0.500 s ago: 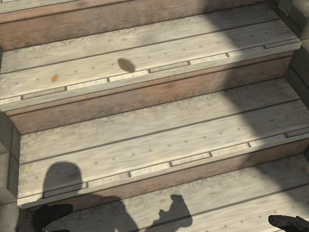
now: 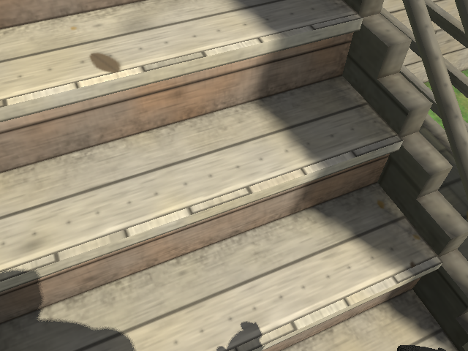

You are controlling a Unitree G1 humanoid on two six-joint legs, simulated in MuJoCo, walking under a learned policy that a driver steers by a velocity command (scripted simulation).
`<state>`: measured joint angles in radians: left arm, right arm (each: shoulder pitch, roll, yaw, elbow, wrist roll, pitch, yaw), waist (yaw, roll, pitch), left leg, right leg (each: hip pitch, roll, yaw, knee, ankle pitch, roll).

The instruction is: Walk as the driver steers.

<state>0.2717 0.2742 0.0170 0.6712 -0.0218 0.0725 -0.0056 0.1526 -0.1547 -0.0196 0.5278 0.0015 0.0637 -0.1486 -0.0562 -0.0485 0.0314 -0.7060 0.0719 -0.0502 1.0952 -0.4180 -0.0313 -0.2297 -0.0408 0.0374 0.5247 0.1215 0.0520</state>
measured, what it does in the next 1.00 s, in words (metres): goes down, backwards: right foot 0.19 m lower, then left foot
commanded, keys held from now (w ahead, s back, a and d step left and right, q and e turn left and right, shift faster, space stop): shift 1.00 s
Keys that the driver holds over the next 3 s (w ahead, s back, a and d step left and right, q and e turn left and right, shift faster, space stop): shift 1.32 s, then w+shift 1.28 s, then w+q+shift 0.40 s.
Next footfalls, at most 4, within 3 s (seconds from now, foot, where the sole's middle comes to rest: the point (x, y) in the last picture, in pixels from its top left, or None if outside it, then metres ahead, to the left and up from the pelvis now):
0.04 right None -0.02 -0.13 -0.88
0.52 left None -0.07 0.09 -0.88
2.00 left None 0.19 0.11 -0.69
2.46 right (249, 288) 0.53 -0.05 -0.50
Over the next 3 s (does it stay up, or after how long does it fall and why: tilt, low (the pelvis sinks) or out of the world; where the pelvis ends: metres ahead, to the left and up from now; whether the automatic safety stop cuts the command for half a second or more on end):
stays up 0.68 0.06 0.36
